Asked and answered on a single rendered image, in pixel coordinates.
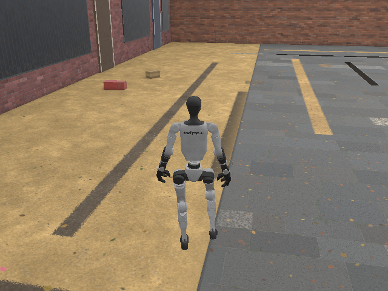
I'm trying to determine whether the robot right upper arm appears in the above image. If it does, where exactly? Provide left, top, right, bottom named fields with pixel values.
left=207, top=122, right=223, bottom=156

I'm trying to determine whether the robot right forearm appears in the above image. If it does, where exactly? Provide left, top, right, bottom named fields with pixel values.
left=217, top=147, right=230, bottom=175

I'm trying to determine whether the robot right hand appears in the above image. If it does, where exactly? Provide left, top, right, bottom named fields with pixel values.
left=217, top=172, right=231, bottom=187

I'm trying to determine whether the robot thigh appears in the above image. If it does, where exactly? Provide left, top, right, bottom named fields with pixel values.
left=202, top=168, right=215, bottom=201
left=173, top=169, right=187, bottom=213

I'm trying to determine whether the right robot thigh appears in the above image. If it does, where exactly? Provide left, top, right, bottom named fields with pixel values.
left=202, top=168, right=215, bottom=201

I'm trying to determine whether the robot left forearm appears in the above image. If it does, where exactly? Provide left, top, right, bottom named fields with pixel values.
left=158, top=146, right=170, bottom=172

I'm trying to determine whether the left robot thigh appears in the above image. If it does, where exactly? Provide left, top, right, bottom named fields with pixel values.
left=173, top=169, right=187, bottom=213

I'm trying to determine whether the robot left upper arm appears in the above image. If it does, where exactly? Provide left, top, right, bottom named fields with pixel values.
left=164, top=122, right=181, bottom=156

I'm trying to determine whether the robot left hand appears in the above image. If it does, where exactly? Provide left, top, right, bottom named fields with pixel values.
left=156, top=170, right=170, bottom=183

